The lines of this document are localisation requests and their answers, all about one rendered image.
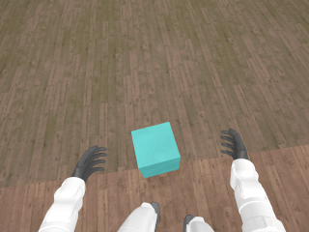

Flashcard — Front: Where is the carton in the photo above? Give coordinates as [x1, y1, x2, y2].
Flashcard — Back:
[131, 122, 181, 178]

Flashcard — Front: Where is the right robot shin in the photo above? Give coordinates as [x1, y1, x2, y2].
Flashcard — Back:
[190, 217, 204, 223]

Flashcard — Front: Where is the robot left forearm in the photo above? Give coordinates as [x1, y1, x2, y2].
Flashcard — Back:
[38, 177, 86, 232]

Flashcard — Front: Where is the right robot hand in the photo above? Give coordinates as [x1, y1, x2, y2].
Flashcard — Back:
[220, 128, 249, 160]

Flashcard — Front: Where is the robot right forearm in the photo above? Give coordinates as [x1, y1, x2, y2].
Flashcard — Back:
[230, 159, 286, 232]

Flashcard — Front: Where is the right robot thigh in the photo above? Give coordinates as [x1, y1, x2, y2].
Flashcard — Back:
[186, 220, 214, 232]

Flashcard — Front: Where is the left robot hand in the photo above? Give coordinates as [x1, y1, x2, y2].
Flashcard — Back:
[70, 145, 107, 184]

